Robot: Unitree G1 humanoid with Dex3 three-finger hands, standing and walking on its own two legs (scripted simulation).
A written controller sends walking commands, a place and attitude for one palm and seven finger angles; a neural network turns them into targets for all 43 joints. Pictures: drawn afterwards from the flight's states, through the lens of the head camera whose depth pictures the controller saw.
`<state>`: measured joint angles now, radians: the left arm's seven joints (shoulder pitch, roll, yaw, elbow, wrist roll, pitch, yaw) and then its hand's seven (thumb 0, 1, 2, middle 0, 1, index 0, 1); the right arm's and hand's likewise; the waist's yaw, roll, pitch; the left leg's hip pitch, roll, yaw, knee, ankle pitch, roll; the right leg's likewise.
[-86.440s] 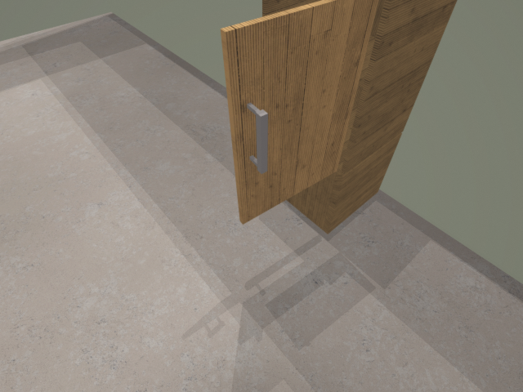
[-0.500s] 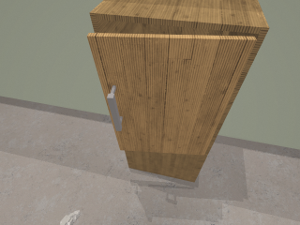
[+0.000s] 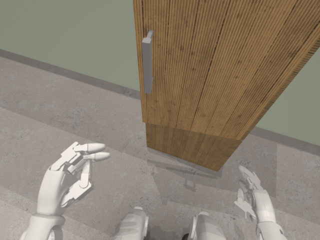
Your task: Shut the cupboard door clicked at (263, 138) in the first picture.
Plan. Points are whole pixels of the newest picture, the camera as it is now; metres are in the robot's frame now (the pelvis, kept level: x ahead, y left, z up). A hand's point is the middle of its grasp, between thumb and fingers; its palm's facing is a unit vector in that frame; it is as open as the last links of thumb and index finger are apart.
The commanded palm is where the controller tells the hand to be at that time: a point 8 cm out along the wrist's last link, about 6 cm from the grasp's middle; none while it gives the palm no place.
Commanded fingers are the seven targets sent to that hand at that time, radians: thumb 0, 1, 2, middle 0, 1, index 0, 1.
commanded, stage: raise the hand and make a fist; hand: left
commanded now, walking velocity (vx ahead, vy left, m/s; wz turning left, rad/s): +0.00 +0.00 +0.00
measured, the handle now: (149, 64) +0.54 +0.11 +0.11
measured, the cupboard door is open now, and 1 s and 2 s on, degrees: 9 9 9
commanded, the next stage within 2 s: bring the fist close to the handle in 1.32 s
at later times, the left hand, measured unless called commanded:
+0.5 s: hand (99, 167) +0.25 +0.17 +0.07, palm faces -0.15 -0.99 -0.04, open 3.3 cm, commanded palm +0.22 +0.24 +0.09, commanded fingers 0.00 0.90 0.90 -1.21 -1.40 -1.21 -1.40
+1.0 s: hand (85, 141) +0.28 +0.19 +0.13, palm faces -0.01 -1.00 -0.07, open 3.1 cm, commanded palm +0.25 +0.23 +0.11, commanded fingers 0.00 0.90 0.90 -1.30 -1.50 -1.30 -1.50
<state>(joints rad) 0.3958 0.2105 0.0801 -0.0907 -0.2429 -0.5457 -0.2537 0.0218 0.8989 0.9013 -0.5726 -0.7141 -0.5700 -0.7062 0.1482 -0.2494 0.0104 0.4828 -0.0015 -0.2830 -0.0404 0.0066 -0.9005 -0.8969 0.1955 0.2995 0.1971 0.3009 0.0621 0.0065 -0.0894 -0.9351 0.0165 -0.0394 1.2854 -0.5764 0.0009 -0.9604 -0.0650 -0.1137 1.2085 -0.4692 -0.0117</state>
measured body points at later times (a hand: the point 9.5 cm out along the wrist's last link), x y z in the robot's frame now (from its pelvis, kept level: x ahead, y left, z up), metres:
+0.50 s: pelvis +0.03 +0.01 +0.02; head +0.10 +0.02 +0.47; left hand +0.25 +0.22 +0.08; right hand +0.21 -0.24 -0.04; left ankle +0.03 +0.12 -0.63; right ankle +0.07 -0.12 -0.63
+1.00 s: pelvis +0.05 +0.00 +0.04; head +0.10 -0.01 +0.49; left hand +0.27 +0.24 +0.13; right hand +0.21 -0.24 -0.03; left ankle +0.03 +0.12 -0.63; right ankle +0.07 -0.12 -0.63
